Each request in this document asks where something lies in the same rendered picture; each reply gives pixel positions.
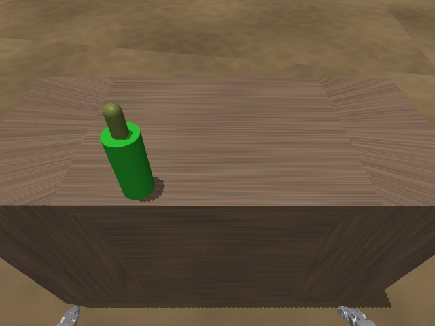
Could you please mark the left robot hand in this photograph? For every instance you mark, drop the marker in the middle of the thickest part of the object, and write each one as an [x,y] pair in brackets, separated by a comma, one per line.
[70,317]

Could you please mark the right robot hand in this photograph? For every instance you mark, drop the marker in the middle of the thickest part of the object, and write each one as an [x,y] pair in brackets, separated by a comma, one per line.
[354,316]

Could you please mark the bottle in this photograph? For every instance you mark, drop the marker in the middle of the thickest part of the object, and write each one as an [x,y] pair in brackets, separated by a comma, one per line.
[123,144]

